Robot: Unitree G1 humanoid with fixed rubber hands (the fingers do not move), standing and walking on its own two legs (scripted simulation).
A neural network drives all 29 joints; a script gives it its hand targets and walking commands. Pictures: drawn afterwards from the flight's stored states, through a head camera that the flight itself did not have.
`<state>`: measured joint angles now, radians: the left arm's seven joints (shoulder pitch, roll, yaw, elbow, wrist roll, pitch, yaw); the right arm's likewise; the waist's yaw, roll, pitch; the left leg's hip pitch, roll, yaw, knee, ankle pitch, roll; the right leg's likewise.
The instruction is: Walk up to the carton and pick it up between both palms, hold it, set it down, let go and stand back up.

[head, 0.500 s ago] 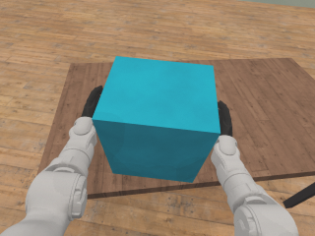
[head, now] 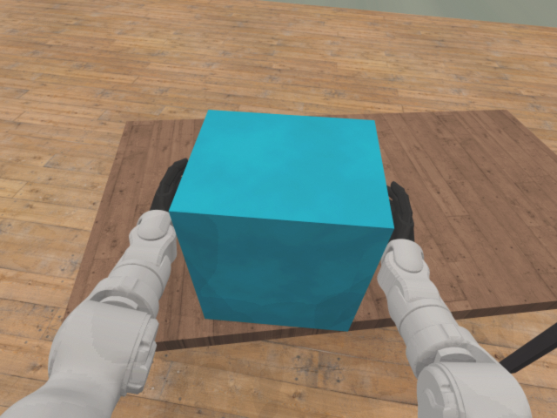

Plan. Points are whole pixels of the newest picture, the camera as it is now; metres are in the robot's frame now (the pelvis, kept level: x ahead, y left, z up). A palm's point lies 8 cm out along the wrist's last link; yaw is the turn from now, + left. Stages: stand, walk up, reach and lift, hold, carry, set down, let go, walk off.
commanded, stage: reach and lift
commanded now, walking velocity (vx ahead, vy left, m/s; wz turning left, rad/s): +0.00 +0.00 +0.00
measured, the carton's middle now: (282, 227) +0.44 -0.04 +0.04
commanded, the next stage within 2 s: none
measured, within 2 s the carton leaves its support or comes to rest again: neither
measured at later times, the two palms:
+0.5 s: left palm (160, 182) +0.42 +0.13 +0.17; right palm (429, 207) +0.35 -0.21 +0.16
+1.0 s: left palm (139, 168) +0.36 +0.13 +0.24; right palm (463, 181) +0.32 -0.22 +0.23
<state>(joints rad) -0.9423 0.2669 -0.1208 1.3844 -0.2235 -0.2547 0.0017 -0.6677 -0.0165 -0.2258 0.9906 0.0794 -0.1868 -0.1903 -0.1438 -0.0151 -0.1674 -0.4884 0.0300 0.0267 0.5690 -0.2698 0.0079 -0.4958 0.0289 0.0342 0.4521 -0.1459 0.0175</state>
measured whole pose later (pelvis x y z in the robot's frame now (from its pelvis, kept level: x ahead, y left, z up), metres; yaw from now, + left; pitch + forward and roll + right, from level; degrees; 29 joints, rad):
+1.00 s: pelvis -0.05 -0.02 +0.00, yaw +1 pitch -1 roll +0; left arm -0.96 0.19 0.26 0.89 0.02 0.47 0.04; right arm -0.88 -0.15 -0.16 0.88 0.13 0.38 -0.15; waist -0.11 -0.02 -0.21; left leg -0.30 0.02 0.03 0.50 -0.19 0.00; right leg -0.33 0.02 0.03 0.45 -0.10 0.00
